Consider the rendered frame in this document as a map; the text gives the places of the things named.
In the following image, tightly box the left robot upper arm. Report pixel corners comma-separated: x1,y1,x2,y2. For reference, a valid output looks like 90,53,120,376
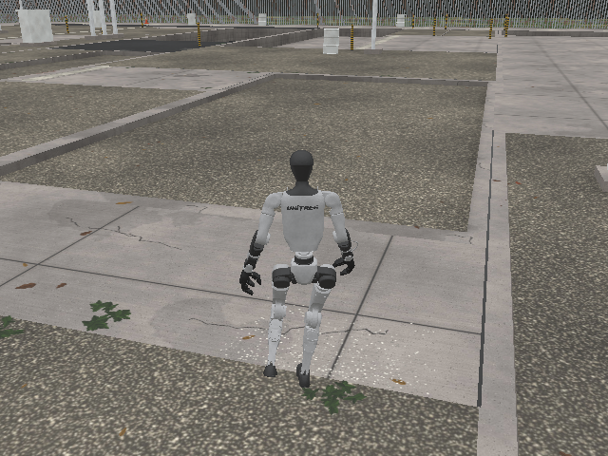
255,192,283,245

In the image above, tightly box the right robot forearm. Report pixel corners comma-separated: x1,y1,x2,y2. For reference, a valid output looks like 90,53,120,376
337,228,353,261

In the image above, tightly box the right robot shin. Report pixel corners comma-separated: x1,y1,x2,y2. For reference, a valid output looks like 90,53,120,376
301,313,322,375

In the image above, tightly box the left robot forearm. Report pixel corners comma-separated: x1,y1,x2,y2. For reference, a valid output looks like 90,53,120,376
242,230,264,273

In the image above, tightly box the right robot upper arm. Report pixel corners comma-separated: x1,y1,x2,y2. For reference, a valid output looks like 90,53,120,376
322,191,348,243

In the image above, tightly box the robot right hand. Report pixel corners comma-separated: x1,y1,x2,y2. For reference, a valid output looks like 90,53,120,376
332,257,355,276

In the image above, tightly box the robot left thigh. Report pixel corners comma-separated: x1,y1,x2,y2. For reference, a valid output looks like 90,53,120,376
272,264,292,319

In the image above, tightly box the robot left hand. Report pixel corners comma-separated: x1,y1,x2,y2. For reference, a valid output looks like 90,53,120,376
239,270,261,295

